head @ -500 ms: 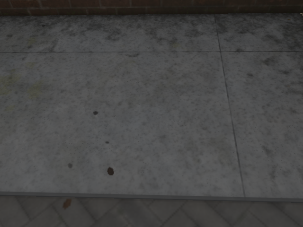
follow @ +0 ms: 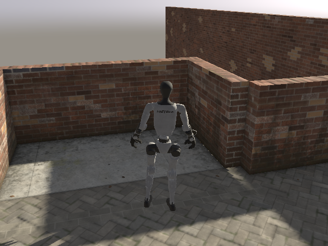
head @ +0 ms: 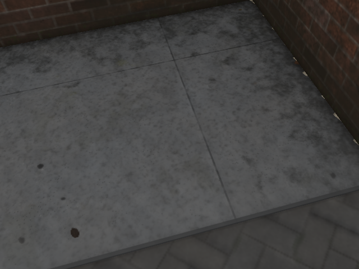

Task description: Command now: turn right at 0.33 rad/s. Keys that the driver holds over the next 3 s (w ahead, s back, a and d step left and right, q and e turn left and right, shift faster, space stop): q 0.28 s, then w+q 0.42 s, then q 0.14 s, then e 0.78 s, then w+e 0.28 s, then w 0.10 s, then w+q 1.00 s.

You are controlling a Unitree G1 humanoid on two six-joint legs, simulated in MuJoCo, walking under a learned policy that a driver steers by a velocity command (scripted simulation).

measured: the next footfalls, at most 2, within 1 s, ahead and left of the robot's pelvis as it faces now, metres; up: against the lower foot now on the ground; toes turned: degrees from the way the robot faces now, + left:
left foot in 0.10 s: +0.06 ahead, +0.15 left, +0.00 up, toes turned -4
left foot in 0.74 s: +0.22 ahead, +0.26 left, +0.00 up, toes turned +20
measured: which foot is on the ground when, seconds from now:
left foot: up 0.00-0.08, down 0.10-0.40, up 0.42-0.72, down 0.74-1.00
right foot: down 0.00-0.74, up 0.76-1.00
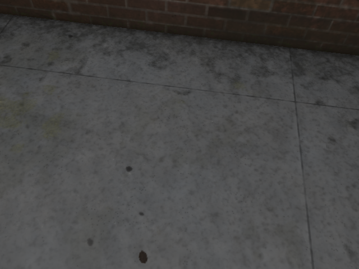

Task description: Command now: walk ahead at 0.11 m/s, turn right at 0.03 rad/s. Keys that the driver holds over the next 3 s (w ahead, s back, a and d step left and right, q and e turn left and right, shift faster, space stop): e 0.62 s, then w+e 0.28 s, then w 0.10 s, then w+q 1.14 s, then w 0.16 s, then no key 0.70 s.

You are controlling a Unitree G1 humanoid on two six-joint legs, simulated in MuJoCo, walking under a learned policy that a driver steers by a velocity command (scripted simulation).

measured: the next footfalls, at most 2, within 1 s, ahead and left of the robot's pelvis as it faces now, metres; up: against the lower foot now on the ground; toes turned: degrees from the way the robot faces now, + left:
right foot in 0.30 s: +0.13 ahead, -0.14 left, +0.00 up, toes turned -8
left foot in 0.70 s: +0.23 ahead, +0.09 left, +0.00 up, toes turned -27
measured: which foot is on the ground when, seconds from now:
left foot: down 0.00-0.32, up 0.34-0.68, down 0.70-1.00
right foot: up 0.00-0.28, down 0.30-0.70, up 0.72-1.00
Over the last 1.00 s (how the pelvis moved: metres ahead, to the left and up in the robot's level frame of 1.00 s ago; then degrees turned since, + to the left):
0.19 0.18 0.00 23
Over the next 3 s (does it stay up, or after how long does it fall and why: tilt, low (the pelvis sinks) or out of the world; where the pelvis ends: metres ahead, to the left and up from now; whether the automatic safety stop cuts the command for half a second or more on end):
stays up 0.98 -0.26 -0.01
